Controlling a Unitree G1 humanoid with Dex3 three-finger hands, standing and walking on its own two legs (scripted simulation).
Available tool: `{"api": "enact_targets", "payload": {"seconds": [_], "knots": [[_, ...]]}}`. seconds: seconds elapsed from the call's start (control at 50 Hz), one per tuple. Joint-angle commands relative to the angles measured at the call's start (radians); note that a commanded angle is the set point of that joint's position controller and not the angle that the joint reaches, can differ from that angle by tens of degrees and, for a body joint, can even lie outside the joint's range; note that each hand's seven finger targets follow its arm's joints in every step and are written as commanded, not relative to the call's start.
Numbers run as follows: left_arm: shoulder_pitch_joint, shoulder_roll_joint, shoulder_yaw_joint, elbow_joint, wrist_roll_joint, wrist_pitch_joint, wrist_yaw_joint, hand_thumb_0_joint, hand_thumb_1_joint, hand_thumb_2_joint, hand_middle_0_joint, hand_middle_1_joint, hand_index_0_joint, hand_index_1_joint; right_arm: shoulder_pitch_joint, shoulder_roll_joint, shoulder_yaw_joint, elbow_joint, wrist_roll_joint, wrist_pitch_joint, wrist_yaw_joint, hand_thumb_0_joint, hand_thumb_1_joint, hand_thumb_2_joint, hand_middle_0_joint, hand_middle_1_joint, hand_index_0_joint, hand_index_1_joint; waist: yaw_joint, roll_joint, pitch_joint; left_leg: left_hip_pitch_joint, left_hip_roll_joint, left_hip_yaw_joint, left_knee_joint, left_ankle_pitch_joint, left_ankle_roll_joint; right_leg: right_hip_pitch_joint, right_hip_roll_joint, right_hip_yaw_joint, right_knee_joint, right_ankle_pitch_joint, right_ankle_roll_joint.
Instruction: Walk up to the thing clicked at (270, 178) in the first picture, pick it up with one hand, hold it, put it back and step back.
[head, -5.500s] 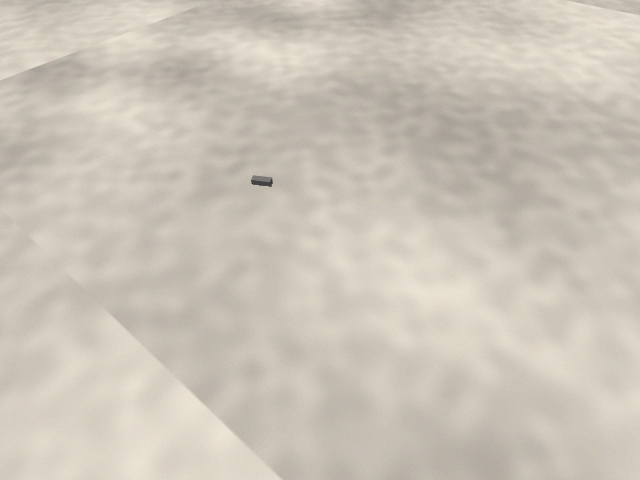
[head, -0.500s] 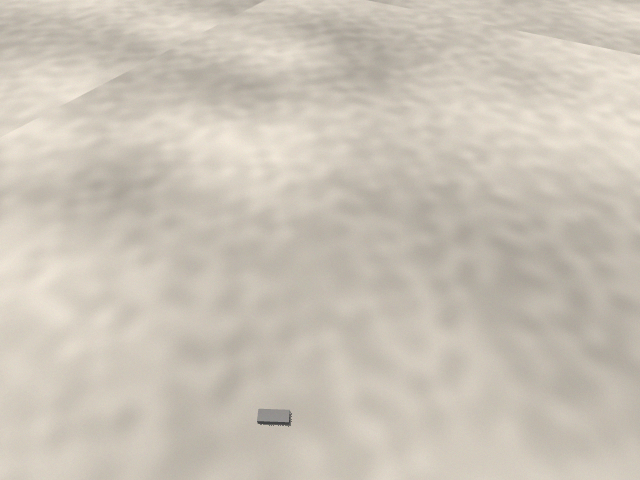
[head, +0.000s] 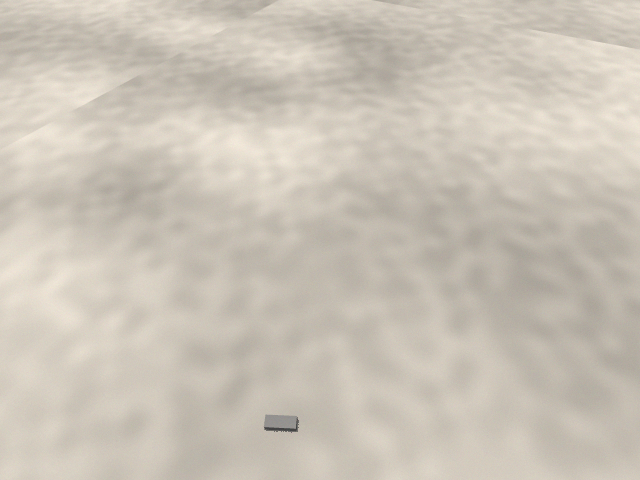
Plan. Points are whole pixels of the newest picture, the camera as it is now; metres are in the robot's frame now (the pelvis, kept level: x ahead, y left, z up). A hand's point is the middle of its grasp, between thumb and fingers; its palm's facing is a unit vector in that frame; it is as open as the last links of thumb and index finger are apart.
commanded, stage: stand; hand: left
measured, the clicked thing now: (280, 422) +0.40 +0.15 -0.77
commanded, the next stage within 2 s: none
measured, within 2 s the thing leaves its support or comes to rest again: neither
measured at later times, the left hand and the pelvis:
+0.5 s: hand out of the picture +0.10 +0.25 -0.16, palm faces -0.02 -0.94 -0.34, open 7.4 cm; pelvis +0.02 +0.00 +0.00, yaw +0 degrees
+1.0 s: hand out of the picture +0.09 +0.25 -0.16, palm faces -0.02 -0.94 -0.34, open 7.4 cm; pelvis +0.02 +0.00 +0.00, yaw +0 degrees
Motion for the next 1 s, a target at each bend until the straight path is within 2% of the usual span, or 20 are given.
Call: {"api": "enact_targets", "payload": {"seconds": [0.0, 0.08, 0.16, 0.2, 0.32, 0.44, 0.54, 0.76, 0.8, 0.94, 0.98], "knots": [[-0.049, 0.215, 0.039, -0.067, 0.002, -0.025, 0.014, 0.000, 0.900, 0.900, -0.200, -0.300, -0.200, -0.300, -0.046, -0.215, -0.042, -0.058, 0.006, -0.020, -0.011, 0.000, -0.900, -0.900, 0.200, 0.300, 0.200, 0.300, -0.001, -0.021, -0.089, 0.054, 0.122, -0.105, -0.044, 0.106, 0.024, 0.001, -0.110, 0.092, -0.068, 0.090, -0.032], [-0.043, 0.220, 0.042, -0.064, 0.003, -0.025, 0.016, 0.000, 0.900, 0.900, -0.200, -0.300, -0.200, -0.300, -0.046, -0.211, -0.042, -0.060, 0.007, -0.018, -0.012, 0.000, -0.900, -0.900, 0.200, 0.300, 0.200, 0.300, -0.001, -0.018, -0.102, 0.063, 0.123, -0.100, -0.036, 0.146, 0.024, 0.021, -0.112, 0.086, -0.063, 0.126, -0.029], [-0.033, 0.215, 0.041, -0.064, 0.004, -0.022, 0.014, 0.000, 0.900, 0.900, -0.200, -0.300, -0.200, -0.300, -0.051, -0.216, -0.041, -0.061, 0.007, -0.016, -0.013, 0.000, -0.900, -0.900, 0.200, 0.300, 0.200, 0.300, 0.005, -0.008, -0.094, 0.056, 0.119, -0.100, -0.045, 0.110, 0.023, 0.019, -0.109, 0.081, -0.068, 0.099, -0.028], [-0.039, 0.214, 0.041, -0.065, 0.002, -0.022, 0.014, 0.000, 0.900, 0.900, -0.200, -0.300, -0.200, -0.300, -0.048, -0.212, -0.038, -0.060, 0.007, -0.017, -0.014, 0.000, -0.900, -0.900, 0.200, 0.300, 0.200, 0.300, 0.004, -0.011, -0.081, 0.050, 0.117, -0.101, -0.047, 0.126, 0.019, 0.021, -0.110, 0.084, -0.067, 0.109, -0.029], [-0.030, 0.217, 0.043, -0.065, 0.001, -0.025, 0.017, 0.000, 0.900, 0.900, -0.200, -0.300, -0.200, -0.300, -0.044, -0.213, -0.040, -0.062, 0.009, -0.020, -0.016, 0.000, -0.900, -0.900, 0.200, 0.300, 0.200, 0.300, 0.004, -0.019, -0.125, 0.106, 0.129, -0.095, -0.019, 0.267, 0.025, 0.054, -0.117, 0.077, -0.053, 0.233, -0.029], [-0.037, 0.215, 0.044, -0.072, 0.004, -0.022, 0.019, 0.000, 0.900, 0.900, -0.200, -0.300, -0.200, -0.300, -0.042, -0.210, -0.042, -0.066, 0.008, -0.015, -0.018, 0.000, -0.900, -0.900, 0.200, 0.300, 0.200, 0.300, 0.003, -0.017, -0.101, 0.085, 0.125, -0.089, -0.027, 0.224, 0.023, 0.058, -0.117, 0.074, -0.070, 0.206, -0.029], [-0.039, 0.215, 0.045, -0.069, 0.005, -0.018, 0.017, 0.000, 0.900, 0.900, -0.200, -0.300, -0.200, -0.300, -0.050, -0.211, -0.040, -0.070, 0.009, -0.013, -0.017, 0.000, -0.900, -0.900, 0.200, 0.300, 0.200, 0.300, 0.005, -0.012, -0.065, 0.062, 0.119, -0.097, -0.058, 0.125, 0.019, 0.035, -0.109, 0.074, -0.082, 0.109, -0.028], [-0.040, 0.218, 0.044, -0.077, 0.003, -0.021, 0.017, 0.000, 0.900, 0.900, -0.200, -0.300, -0.200, -0.300, -0.035, -0.205, -0.038, -0.073, 0.007, -0.017, -0.017, 0.000, -0.900, -0.900, 0.200, 0.300, 0.200, 0.300, 0.002, -0.019, -0.097, 0.094, 0.123, -0.091, -0.041, 0.209, 0.020, 0.047, -0.116, 0.076, -0.070, 0.175, -0.033], [-0.032, 0.216, 0.044, -0.076, 0.004, -0.020, 0.017, 0.000, 0.900, 0.900, -0.200, -0.300, -0.200, -0.300, -0.034, -0.213, -0.040, -0.071, 0.008, -0.015, -0.017, 0.000, -0.900, -0.900, 0.200, 0.300, 0.200, 0.300, 0.005, -0.015, -0.088, 0.081, 0.119, -0.091, -0.042, 0.173, 0.023, 0.050, -0.115, 0.076, -0.080, 0.155, -0.031], [-0.026, 0.216, 0.044, -0.076, 0.007, -0.018, 0.017, 0.000, 0.900, 0.900, -0.200, -0.300, -0.200, -0.300, -0.034, -0.213, -0.040, -0.075, 0.009, -0.015, -0.018, 0.000, -0.900, -0.900, 0.200, 0.300, 0.200, 0.300, 0.005, -0.019, -0.086, 0.087, 0.120, -0.093, -0.047, 0.150, 0.024, 0.038, -0.112, 0.075, -0.077, 0.129, -0.033], [-0.021, 0.214, 0.043, -0.078, 0.006, -0.018, 0.017, 0.000, 0.900, 0.900, -0.200, -0.300, -0.200, -0.300, -0.031, -0.215, -0.039, -0.074, 0.008, -0.015, -0.018, 0.000, -0.900, -0.900, 0.200, 0.300, 0.200, 0.300, 0.007, -0.010, -0.091, 0.098, 0.124, -0.093, -0.041, 0.186, 0.027, 0.043, -0.116, 0.077, -0.073, 0.162, -0.035]]}}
